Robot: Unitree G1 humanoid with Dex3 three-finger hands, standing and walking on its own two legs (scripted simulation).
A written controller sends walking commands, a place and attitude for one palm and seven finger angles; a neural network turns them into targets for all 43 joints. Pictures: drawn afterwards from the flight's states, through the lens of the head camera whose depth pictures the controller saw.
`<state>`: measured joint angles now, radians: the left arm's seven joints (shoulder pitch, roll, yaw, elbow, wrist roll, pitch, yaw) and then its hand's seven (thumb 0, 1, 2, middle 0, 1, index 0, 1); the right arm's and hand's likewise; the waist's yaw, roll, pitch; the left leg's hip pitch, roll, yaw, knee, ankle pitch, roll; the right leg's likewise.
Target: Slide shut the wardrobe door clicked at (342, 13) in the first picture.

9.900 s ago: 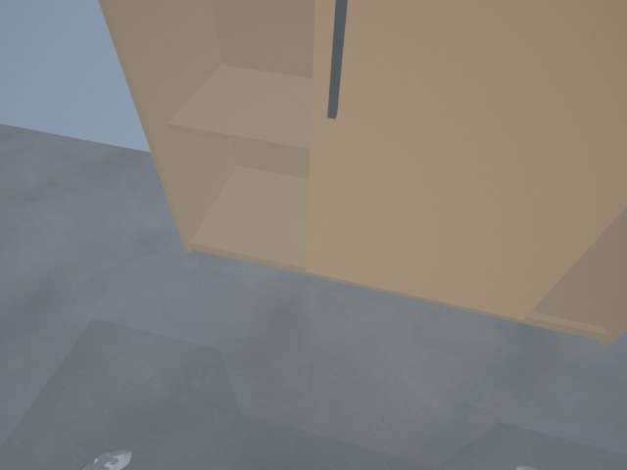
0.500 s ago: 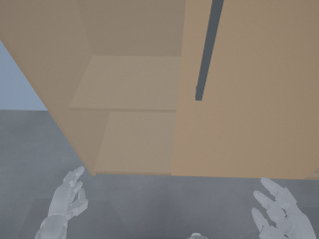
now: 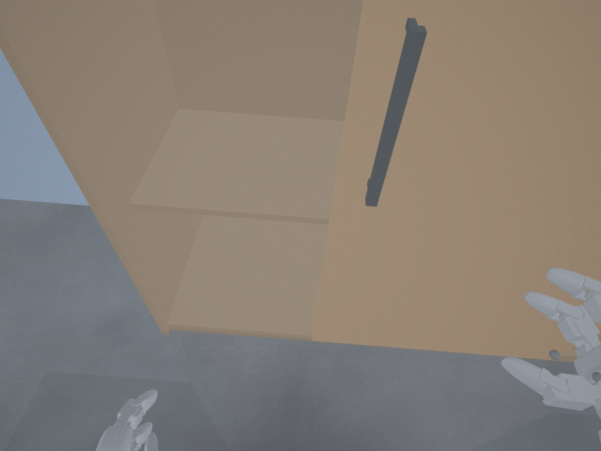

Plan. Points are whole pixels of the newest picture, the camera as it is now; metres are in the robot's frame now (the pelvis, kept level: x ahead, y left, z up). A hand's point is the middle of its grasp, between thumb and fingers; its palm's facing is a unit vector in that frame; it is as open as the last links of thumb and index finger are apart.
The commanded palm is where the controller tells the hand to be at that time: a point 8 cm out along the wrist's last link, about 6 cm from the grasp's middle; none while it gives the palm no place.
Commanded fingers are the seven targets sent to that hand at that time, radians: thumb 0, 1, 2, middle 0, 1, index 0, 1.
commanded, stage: raise the hand with hooked fingers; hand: right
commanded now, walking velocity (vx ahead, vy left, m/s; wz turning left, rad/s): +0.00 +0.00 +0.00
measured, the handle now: (388, 126) +0.54 -0.09 +0.17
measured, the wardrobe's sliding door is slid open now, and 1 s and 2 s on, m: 0.49 0.49 0.49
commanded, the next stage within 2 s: move the hooked fingers beside the handle in 1.16 s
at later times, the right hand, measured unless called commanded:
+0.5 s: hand out of the picture +0.25 -0.30 +0.16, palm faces +0.07 +0.99 -0.08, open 13.9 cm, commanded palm +0.22 -0.35 +0.17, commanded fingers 0.00 0.50 -0.30 0.30 1.20 0.30 1.20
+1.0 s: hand out of the picture +0.26 -0.29 +0.19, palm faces +0.10 +0.99 -0.09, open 14.0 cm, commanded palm +0.23 -0.33 +0.19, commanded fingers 0.00 0.50 -0.30 0.30 1.20 0.30 1.20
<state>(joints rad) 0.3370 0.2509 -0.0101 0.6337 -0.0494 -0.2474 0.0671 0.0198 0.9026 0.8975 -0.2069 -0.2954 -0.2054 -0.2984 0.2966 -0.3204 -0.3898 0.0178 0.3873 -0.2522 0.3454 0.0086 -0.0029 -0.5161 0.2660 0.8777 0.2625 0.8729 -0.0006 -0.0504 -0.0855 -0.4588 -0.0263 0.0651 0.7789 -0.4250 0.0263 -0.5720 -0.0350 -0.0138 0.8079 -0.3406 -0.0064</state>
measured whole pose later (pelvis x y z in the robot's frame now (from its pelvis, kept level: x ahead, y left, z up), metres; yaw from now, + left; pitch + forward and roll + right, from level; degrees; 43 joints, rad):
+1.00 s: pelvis +0.00 +0.00 +0.03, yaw -1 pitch -2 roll +1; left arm 0.26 0.27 -0.06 0.65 -0.07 -0.27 0.10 0.02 0.90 0.90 -0.21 -0.30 -0.20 -0.30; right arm -0.03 -0.44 -0.48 0.14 0.35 0.01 0.44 -0.01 0.50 -0.30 0.31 1.20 0.30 1.20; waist -0.02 -0.05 -0.02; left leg -0.16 -0.02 0.08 0.49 -0.30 0.02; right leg -0.29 -0.01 0.00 0.54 -0.22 -0.02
